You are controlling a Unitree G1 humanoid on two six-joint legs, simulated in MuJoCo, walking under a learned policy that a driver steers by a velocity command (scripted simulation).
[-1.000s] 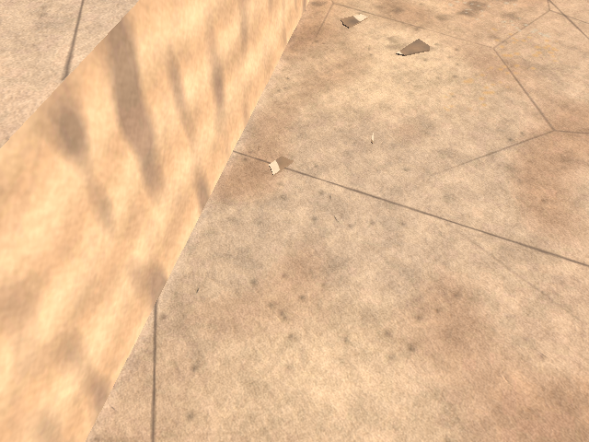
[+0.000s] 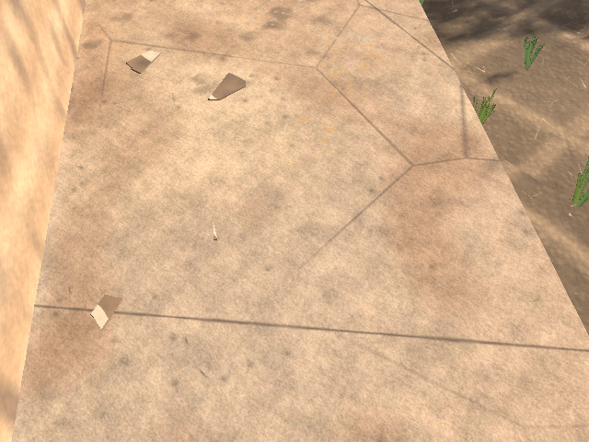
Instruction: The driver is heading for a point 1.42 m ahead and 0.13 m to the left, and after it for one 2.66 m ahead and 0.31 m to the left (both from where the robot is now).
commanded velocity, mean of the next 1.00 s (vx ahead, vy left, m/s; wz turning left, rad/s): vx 0.50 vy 0.00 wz -0.16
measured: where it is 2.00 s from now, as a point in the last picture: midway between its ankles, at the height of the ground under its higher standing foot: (335, 204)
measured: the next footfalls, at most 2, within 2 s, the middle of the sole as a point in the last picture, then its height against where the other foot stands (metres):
left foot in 0.34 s outside the picture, level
right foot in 0.88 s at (368, 342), level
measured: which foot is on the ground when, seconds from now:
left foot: up 0.00-0.32, down 0.34-0.90, up 0.92-1.00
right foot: down 0.00-0.36, up 0.38-0.86, down 0.88-1.00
